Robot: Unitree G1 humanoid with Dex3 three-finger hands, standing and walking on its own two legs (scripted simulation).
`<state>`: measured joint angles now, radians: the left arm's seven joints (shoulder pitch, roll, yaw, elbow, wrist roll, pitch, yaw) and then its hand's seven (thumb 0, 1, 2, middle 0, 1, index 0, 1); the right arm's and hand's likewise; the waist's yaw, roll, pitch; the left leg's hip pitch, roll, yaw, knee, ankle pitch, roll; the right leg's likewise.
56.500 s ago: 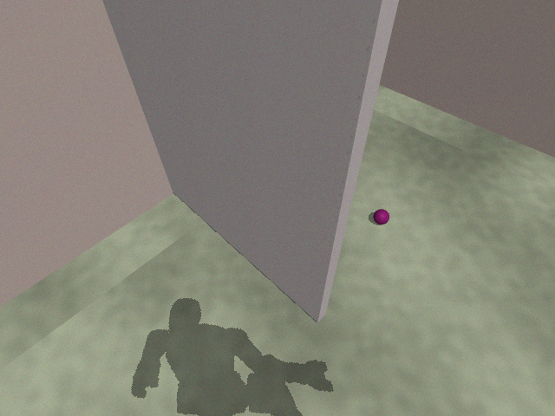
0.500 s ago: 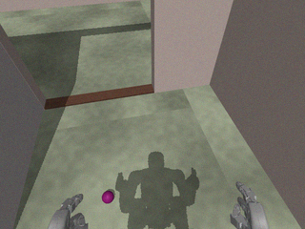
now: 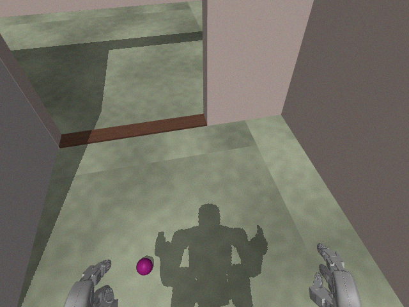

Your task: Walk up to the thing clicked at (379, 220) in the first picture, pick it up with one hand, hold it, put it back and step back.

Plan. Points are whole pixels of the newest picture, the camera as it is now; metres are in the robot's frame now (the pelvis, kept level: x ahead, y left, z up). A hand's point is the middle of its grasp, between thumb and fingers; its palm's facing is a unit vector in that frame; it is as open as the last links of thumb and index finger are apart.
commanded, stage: home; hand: left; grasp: from above
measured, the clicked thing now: (144, 266) +0.43 +0.27 -0.68
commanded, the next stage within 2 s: stand in 0.06 s
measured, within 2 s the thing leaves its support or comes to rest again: neither
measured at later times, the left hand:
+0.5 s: hand out of the picture +0.07 +0.24 -0.11, palm faces +0.04 -0.94 -0.34, open 7.4 cm
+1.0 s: hand out of the picture +0.01 +0.25 -0.10, palm faces +0.05 -0.94 -0.34, open 7.4 cm
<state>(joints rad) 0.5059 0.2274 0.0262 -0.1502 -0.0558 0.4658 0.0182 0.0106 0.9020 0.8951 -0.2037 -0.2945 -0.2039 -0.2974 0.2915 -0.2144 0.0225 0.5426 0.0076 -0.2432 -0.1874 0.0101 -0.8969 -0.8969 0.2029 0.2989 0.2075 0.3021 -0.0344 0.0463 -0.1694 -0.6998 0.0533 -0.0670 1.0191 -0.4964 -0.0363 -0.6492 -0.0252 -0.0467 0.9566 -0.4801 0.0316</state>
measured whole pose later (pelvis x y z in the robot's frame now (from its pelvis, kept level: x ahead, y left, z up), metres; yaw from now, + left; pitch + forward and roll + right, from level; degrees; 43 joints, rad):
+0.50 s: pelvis -0.01 +0.00 +0.04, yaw +1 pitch -1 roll +0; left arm 0.24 0.30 0.05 0.81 0.05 0.05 0.03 0.01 0.90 0.90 -0.21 -0.30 -0.21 -0.30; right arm 0.20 -0.30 -0.05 0.91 -0.05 -0.02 -0.01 0.01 -0.90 -0.90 0.20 0.30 0.21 0.30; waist 0.03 0.00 0.04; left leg -0.36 0.02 -0.03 0.74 -0.36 -0.02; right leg -0.33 -0.06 -0.03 0.72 -0.36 0.04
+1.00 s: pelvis -0.02 +0.00 +0.06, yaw +1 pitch -5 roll +0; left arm 0.19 0.30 0.03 1.12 0.03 0.01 0.02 0.00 0.90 0.90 -0.21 -0.30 -0.21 -0.30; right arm 0.17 -0.29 -0.03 1.09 -0.02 0.01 -0.02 0.00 -0.90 -0.90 0.20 0.30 0.21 0.30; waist 0.02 0.02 0.06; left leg -0.15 0.01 -0.04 0.43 -0.20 -0.02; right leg -0.12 -0.06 -0.05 0.41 -0.21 0.04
